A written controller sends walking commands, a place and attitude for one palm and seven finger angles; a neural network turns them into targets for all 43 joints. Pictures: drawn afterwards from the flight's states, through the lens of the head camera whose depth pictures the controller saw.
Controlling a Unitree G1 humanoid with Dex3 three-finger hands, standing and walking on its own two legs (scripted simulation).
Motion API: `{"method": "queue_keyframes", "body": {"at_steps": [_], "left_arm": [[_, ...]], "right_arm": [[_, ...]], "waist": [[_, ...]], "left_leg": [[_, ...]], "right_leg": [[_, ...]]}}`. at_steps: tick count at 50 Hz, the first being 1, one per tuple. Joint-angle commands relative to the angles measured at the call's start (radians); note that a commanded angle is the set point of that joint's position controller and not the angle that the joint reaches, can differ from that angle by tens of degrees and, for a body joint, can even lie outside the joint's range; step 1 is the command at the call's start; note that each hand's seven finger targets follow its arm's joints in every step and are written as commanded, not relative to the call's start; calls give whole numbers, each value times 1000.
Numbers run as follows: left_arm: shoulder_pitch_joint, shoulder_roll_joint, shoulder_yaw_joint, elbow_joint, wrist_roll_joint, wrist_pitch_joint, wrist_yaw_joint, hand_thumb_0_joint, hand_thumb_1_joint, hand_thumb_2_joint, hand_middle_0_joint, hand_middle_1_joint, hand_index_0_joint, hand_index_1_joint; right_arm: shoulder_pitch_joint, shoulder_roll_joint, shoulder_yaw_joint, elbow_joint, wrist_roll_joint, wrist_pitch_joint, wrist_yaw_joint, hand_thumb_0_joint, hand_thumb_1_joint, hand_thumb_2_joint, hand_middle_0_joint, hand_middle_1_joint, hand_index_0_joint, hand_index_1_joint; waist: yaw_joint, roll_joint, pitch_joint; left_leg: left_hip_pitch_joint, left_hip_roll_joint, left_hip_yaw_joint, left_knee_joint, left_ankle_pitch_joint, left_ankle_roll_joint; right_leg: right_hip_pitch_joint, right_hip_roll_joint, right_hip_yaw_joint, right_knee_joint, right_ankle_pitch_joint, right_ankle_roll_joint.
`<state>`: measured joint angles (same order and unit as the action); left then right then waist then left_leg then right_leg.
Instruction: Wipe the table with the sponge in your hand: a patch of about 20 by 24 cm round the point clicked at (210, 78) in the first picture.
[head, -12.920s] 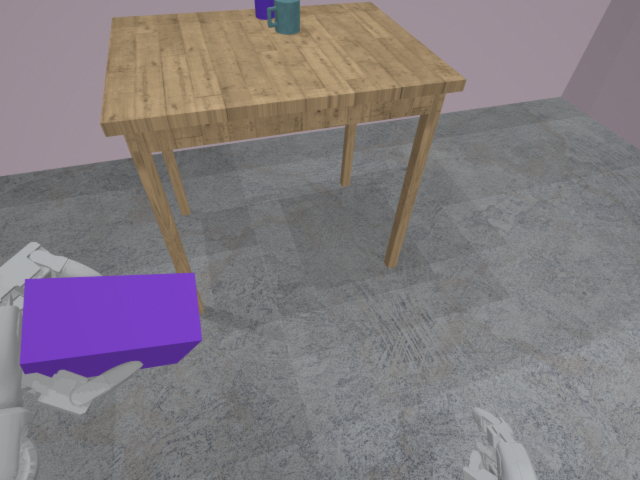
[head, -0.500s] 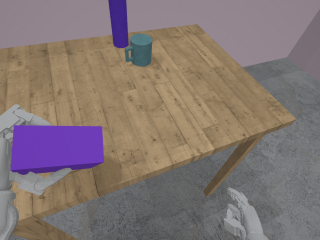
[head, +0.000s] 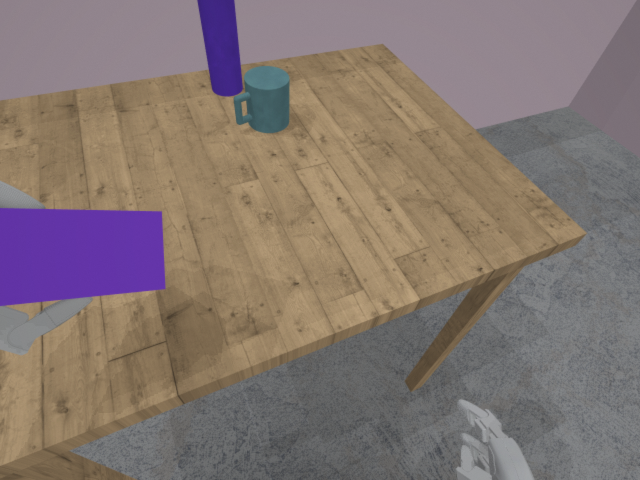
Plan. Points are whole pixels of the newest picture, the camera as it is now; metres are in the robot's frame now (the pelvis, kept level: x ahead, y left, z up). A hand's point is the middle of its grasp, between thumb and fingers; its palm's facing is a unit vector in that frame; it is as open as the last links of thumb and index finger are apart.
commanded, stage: come to a stop and stand still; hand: left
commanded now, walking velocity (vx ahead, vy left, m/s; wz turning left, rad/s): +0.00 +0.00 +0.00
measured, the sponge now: (94, 255) +0.27 +0.23 +0.19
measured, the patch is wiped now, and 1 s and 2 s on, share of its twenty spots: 0.00 0.00 0.00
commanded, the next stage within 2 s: look again from close up in 0.88 s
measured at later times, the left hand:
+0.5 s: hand (7, 362) +0.18 +0.26 +0.18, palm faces +0.41 -0.83 -0.37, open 10.5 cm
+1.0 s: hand (22, 382) +0.16 +0.25 +0.17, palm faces +0.40 -0.85 -0.35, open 10.5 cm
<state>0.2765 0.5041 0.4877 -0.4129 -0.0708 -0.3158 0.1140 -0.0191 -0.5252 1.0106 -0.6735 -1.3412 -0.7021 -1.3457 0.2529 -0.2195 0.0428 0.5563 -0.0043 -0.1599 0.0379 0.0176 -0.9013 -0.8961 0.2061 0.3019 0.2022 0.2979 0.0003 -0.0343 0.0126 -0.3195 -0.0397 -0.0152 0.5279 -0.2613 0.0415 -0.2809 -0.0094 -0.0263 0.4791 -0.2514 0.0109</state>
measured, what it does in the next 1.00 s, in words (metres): stands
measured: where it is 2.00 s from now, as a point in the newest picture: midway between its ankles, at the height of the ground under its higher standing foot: outside the picture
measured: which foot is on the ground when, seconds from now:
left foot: down 0.00-1.00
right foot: down 0.00-1.00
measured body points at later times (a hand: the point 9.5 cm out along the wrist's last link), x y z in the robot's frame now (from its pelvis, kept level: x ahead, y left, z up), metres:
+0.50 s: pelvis -0.03 +0.00 +0.00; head -0.01 +0.01 +0.45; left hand +0.15 +0.30 +0.20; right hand +0.17 -0.21 -0.07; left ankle +0.00 +0.09 -0.74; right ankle -0.01 -0.13 -0.74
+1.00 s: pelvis -0.05 -0.01 +0.00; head -0.03 +0.00 +0.45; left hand +0.14 +0.29 +0.18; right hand +0.13 -0.24 -0.07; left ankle +0.00 +0.09 -0.74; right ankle -0.01 -0.13 -0.74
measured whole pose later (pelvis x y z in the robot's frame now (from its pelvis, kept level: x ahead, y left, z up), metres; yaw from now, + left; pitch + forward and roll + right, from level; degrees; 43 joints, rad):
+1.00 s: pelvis -0.05 -0.01 +0.00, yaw +2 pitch -1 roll -1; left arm 0.44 0.39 0.36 -0.44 -0.10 -0.23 0.12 -0.02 -0.52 1.01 -0.67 -1.33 -0.70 -1.34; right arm 0.20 -0.22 0.00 0.63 0.03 -0.17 -0.01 0.02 -0.90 -0.90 0.20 0.30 0.20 0.30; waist 0.00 -0.01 0.06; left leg -0.29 -0.05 -0.05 0.48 -0.17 0.03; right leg -0.25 -0.02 -0.06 0.45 -0.18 0.00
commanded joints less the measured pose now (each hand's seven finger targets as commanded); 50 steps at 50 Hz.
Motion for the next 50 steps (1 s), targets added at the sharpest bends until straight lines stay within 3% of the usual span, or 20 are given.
{"method": "queue_keyframes", "body": {"at_steps": [1, 3, 4, 6, 9, 11, 15, 22, 24, 25, 27, 28, 29, 30, 34, 35, 39, 40, 44, 50], "left_arm": [[162, 91, 15, -225, -23, -48, 0, 0, 100, 1300, -1200, -1600, -1200, -1600], [147, 149, 80, -207, -27, -59, 8, 0, 100, 1300, -1200, -1600, -1200, -1600], [115, 211, 122, -241, -24, -60, 18, 0, 100, 1300, -1200, -1600, -1200, -1600], [61, 191, 106, -247, -26, -66, 17, 0, 100, 1300, -1200, -1600, -1200, -1600], [16, 200, 82, -303, -25, -60, 17, 0, 100, 1300, -1200, -1600, -1200, -1600], [30, 167, 49, -336, -28, -54, 18, 0, 100, 1300, -1200, -1600, -1200, -1600], [111, 82, -1, -308, -25, -38, 18, 0, 100, 1300, -1200, -1600, -1200, -1600], [69, 66, 12, -179, -36, -18, 16, 0, 100, 1300, -1200, -1600, -1200, -1600], [52, 76, 4, -158, -33, -10, 15, 0, 100, 1300, -1200, -1600, -1200, -1600], [41, 43, -21, -160, -31, -10, 12, 0, 100, 1300, -1200, -1600, -1200, -1600], [6, 50, -25, -179, -30, -6, 12, 0, 100, 1300, -1200, -1600, -1200, -1600], [0, 52, -31, -195, -28, -4, 12, 0, 100, 1300, -1200, -1600, -1200, -1600], [-2, 72, -25, -215, -28, -1, 15, 0, 100, 1300, -1200, -1600, -1200, -1600], [-2, 40, -48, -224, -25, -1, 15, 0, 100, 1300, -1200, -1600, -1200, -1600], [15, 83, -23, -268, -23, 7, 27, 0, 100, 1300, -1200, -1600, -1200, -1600], [22, 55, -36, -264, -22, 6, 27, 0, 100, 1300, -1200, -1600, -1200, -1600], [67, 83, -4, -248, -31, 12, 32, 0, 100, 1300, -1200, -1600, -1200, -1600], [76, 56, -18, -236, -33, 12, 31, 0, 100, 1300, -1200, -1600, -1200, -1600], [109, 71, -3, -224, -40, 17, 31, 0, 100, 1300, -1200, -1600, -1200, -1600], [111, 34, -35, -236, -40, 26, 26, 0, 100, 1300, -1200, -1600, -1200, -1600]], "right_arm": [[-26, -161, -87, -129, 15, -59, 3, 0, -900, -900, 200, 300, 200, 300], [-51, -155, -85, -117, 12, -54, -11, 0, -900, -900, 200, 300, 200, 300], [-67, -164, -82, -119, 13, -48, -19, 0, -900, -900, 200, 300, 200, 300], [-69, -150, -81, -108, 10, -42, -33, 0, -900, -900, 200, 300, 200, 300], [-89, -149, -75, -106, 20, -51, -37, 0, -900, -900, 200, 300, 200, 300], [-70, -144, -77, -106, 21, -56, -35, 0, -900, -900, 200, 300, 200, 300], [-63, -145, -84, -91, 23, -65, -25, 0, -900, -900, 200, 300, 200, 300], [-118, -138, -88, -92, 29, -42, -41, 0, -900, -900, 200, 300, 200, 300], [-141, -133, -84, -89, 39, -42, -47, 0, -900, -900, 200, 300, 200, 300], [-126, -120, -79, -93, 33, -39, -49, 0, -900, -900, 200, 300, 200, 300], [-143, -121, -74, -100, 31, -48, -51, 0, -900, -900, 200, 300, 200, 300], [-144, -116, -74, -100, 34, -53, -52, 0, -900, -900, 200, 300, 200, 300], [-156, -121, -73, -97, 37, -56, -55, 0, -900, -900, 200, 300, 200, 300], [-143, -115, -70, -95, 31, -58, -54, 0, -900, -900, 200, 300, 200, 300], [-162, -119, -69, -92, 34, -75, -54, 0, -900, -900, 200, 300, 200, 300], [-149, -115, -68, -87, 30, -75, -55, 0, -900, -900, 200, 300, 200, 300], [-160, -120, -74, -82, 36, -77, -57, 0, -900, -900, 200, 300, 200, 300], [-148, -114, -73, -79, 32, -74, -56, 0, -900, -900, 200, 300, 200, 300], [-158, -119, -79, -86, 40, -75, -59, 0, -900, -900, 200, 300, 200, 300], [-152, -121, -81, -97, 41, -72, -64, 0, -900, -900, 200, 300, 200, 300]], "waist": [[38, 9, -185], [32, -19, -168], [29, 21, -201], [24, 55, -186], [26, 177, -221], [29, 181, -239], [30, 123, -209], [16, 31, -81], [10, 76, -55], [15, 73, -58], [16, 64, -50], [14, 51, -60], [12, 85, -75], [15, 85, -88], [16, 110, -116], [18, 111, -115], [14, 103, -107], [16, 96, -100], [14, 89, -101], [16, 77, -104]], "left_leg": [[91, 95, -70, -43, 501, -42], [72, 91, -73, -48, 421, -39], [91, 87, -77, -56, 415, -36], [71, 88, -83, -44, 425, -36], [124, 95, -98, -44, 468, -34], [145, 107, -105, -29, 521, -37], [150, 119, -114, -62, 471, -43], [24, 108, -135, -154, 32, -41], [29, 112, -150, -187, -75, -29], [10, 117, -155, -200, -126, -25], [-5, 109, -156, -197, -174, -18], [5, 105, -153, -186, -163, -16], [28, 105, -155, -190, -156, -15], [28, 108, -153, -192, -151, -14], [44, 103, -157, -179, -103, -16], [32, 105, -154, -179, -98, -17], [45, 99, -157, -164, -43, -25], [38, 103, -153, -168, -43, -24], [55, 101, -150, -164, -22, -24], [69, 105, -138, -164, 1, -21]], "right_leg": [[123, -101, 26, -4, 369, -37], [119, -107, 36, -11, 348, -36], [130, -98, 38, 12, 319, -37], [147, -110, 36, 6, 329, -38], [133, -101, 38, 32, 275, -39], [144, -105, 25, 27, 268, -36], [114, -91, 10, 22, 203, -31], [69, -102, 34, -57, 62, -32], [27, -98, 49, -75, -27, -33], [43, -93, 36, -85, -47, -29], [40, -95, 54, -110, -79, -31], [43, -99, 61, -118, -83, -34], [40, -100, 66, -114, -86, -36], [57, -96, 56, -110, -71, -35], [79, -101, 62, -104, -43, -37], [89, -99, 54, -102, -31, -38], [80, -109, 57, -105, -7, -41], [81, -105, 51, -105, -1, -39], [77, -109, 54, -110, 6, -38], [84, -107, 54, -111, 27, -34]]}}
